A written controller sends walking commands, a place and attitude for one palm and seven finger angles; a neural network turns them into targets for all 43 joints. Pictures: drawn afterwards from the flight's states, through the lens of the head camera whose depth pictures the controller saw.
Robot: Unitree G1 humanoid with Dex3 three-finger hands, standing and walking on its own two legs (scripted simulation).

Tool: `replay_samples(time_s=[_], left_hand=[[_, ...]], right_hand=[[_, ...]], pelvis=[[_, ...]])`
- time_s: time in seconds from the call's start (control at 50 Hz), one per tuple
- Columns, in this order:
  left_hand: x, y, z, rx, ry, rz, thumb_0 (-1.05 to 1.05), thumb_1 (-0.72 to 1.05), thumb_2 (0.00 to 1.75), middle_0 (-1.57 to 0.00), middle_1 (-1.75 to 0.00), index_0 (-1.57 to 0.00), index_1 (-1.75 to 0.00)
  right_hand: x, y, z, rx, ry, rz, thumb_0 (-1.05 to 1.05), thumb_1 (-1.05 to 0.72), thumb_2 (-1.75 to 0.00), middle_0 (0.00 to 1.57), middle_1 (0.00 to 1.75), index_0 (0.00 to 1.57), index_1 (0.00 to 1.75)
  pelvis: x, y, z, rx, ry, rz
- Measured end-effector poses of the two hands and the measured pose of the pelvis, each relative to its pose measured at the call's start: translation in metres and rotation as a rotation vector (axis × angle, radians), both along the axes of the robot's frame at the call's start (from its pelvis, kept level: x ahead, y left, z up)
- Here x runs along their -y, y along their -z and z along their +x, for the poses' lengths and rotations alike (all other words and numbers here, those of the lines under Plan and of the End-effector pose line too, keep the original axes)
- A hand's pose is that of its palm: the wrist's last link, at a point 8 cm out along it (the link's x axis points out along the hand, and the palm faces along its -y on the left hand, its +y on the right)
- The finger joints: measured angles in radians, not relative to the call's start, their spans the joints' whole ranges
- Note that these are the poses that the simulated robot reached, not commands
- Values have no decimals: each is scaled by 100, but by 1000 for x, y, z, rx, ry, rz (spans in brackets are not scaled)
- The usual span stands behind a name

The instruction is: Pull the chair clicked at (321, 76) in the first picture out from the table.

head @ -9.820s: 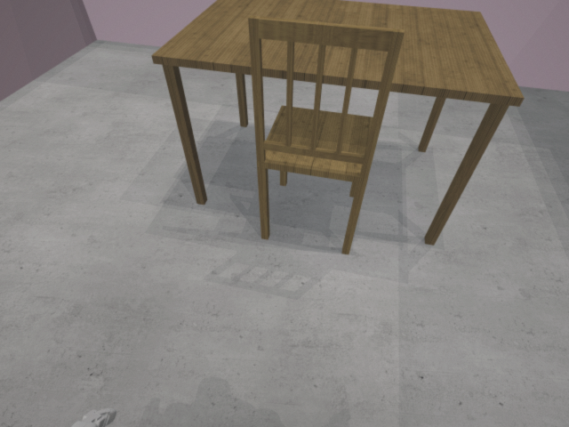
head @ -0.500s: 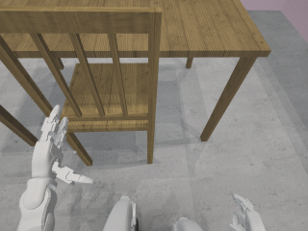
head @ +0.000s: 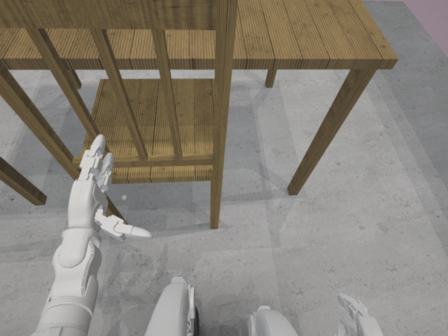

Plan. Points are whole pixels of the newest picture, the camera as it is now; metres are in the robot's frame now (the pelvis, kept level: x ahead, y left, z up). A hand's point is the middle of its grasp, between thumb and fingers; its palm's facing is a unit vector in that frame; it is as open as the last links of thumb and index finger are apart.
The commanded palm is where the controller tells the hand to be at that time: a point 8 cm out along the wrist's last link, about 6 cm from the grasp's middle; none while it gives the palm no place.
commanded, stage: aim the fingers beside a spindle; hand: left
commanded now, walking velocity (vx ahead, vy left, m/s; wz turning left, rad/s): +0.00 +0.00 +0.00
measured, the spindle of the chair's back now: (126, 109) +0.52 +0.22 +0.05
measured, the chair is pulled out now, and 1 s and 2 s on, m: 0.00 0.00 0.00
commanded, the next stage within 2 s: none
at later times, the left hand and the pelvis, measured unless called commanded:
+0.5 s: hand (124, 191) +0.36 +0.19 +0.02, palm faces +0.14 -0.99 -0.05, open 16.9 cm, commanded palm +0.33 +0.23 +0.02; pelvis +0.00 -0.01 +0.00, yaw +0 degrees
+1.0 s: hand (124, 190) +0.36 +0.19 +0.02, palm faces +0.08 -1.00 -0.04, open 16.9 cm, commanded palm +0.34 +0.23 +0.02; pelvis +0.00 -0.01 +0.00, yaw +0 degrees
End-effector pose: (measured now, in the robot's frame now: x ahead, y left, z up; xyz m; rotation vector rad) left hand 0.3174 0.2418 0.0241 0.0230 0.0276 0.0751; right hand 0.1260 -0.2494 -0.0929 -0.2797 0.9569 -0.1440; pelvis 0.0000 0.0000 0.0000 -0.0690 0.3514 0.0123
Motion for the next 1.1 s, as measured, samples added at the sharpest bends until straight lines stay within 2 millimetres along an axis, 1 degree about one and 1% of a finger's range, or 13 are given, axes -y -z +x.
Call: replay_samples(time_s=[0.08, 0.2, 0.26, 0.42, 0.52, 0.58, 0.7, 0.76, 0.8, 0.88, 0.94, 1.04, 1.1], left_hand=[[4, 4, 9, 22, -7, 2, -2, -50, 30, -6, -8, -6, -8], [-1, 0, 27, 60, -30, 27, -2, -50, 30, -6, -8, -6, -8], [0, 1, 31, 39, -19, 24, -2, -50, 30, -6, -8, -6, -8], [4, 9, 15, -8, -28, 11, -2, -50, 30, -6, -8, -6, -8], [-4, -2, 10, 53, -63, 35, -2, -50, 30, -6, -8, -6, -8], [-4, -6, 11, 66, -44, 41, -2, -50, 30, -6, -8, -6, -8], [9, 11, 17, -2, 9, -2, -1, -50, 30, -6, -8, -6, -8], [9, 17, 17, -7, -7, -4, -1, -50, 30, -6, -8, -6, -8], [4, 13, 17, 16, -30, 9, -2, -50, 30, -6, -8, -6, -8], [-9, -5, 15, 75, -67, 46, -2, -50, 30, -7, -8, -6, -8], [-11, -11, 14, 74, -52, 47, -2, -50, 30, -6, -8, -6, -8], [5, 12, 14, -27, 15, -4, -1, -50, 30, -6, -8, -6, -8], [14, 24, 14, -41, 18, -20, -1, -50, 30, -6, -8, -6, -8]], right_hand=[[3, 3, -2, -15, 3, -14, 1, -90, -90, 20, 30, 21, 30], [4, 10, -5, -41, 6, -12, 1, -90, -90, 20, 30, 21, 30], [4, 13, -8, -55, 16, 1, 1, -90, -90, 20, 30, 21, 30], [3, 11, -9, -74, 32, 21, 1, -90, -90, 20, 30, 21, 30], [6, 11, -4, -66, 19, 12, 1, -90, -90, 20, 30, 21, 30], [7, 11, -1, -59, 11, 10, 1, -90, -90, 20, 30, 21, 30], [10, 11, 5, -40, 10, 1, 1, -90, -90, 20, 30, 21, 30], [11, 10, 5, -32, 17, -7, 1, -90, -90, 20, 30, 21, 30], [11, 9, 5, -30, 19, -8, 1, -90, -90, 20, 30, 21, 30], [9, 10, 2, -41, 16, 2, 1, -90, -90, 20, 30, 21, 30], [7, 11, -1, -53, 13, 15, 1, -90, -90, 20, 30, 21, 30], [5, 12, -3, -64, 16, 16, 1, -90, -90, 20, 30, 21, 30], [7, 12, -3, -60, 24, 0, 1, -90, -90, 20, 30, 21, 30]], pelvis=[[0, 4, 0, -9, 2, -2], [1, 8, -1, -22, 5, -3], [2, 8, 0, -26, 7, -2], [3, 4, 4, -24, 14, 7], [6, 4, 4, -17, 8, 5], [7, 5, 3, -13, 1, 2], [7, 7, 2, -20, 1, 2], [8, 9, 1, -23, 7, 3], [8, 9, 1, -21, 9, 3], [8, 7, 2, -16, 8, 2], [7, 5, 2, -14, 3, 2], [5, 5, 3, -20, -2, 1], [4, 8, 2, -26, 3, -1]])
